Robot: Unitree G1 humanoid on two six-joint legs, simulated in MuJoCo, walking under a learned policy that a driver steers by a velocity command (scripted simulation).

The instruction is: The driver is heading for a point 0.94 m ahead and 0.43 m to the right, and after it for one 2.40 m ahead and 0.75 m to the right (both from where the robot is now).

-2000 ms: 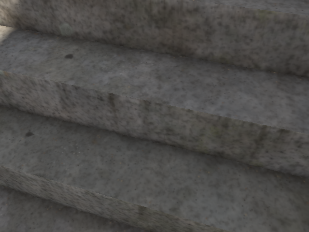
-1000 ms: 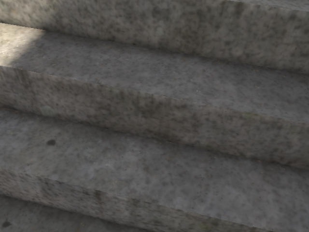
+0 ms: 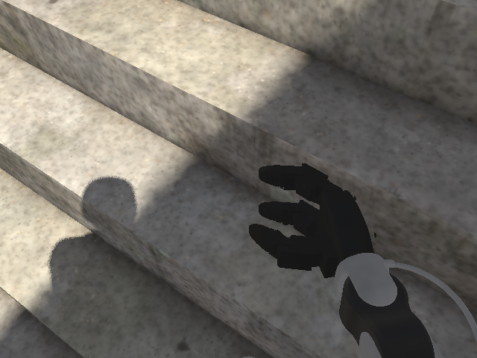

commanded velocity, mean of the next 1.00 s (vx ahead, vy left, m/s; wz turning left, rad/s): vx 0.23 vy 0.00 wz -0.53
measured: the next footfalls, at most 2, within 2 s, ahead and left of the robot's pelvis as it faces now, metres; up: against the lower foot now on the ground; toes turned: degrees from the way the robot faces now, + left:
left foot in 0.08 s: -0.01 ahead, +0.15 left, +0.00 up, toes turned -2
right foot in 0.34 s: +0.15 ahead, -0.14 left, +0.21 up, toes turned -19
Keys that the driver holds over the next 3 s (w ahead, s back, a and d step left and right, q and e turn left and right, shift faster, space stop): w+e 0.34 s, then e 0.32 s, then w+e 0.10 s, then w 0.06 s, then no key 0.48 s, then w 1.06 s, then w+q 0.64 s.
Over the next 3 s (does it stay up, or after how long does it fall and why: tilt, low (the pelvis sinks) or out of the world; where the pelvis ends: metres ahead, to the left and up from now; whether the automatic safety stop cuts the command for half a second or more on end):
stays up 0.68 -0.60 0.74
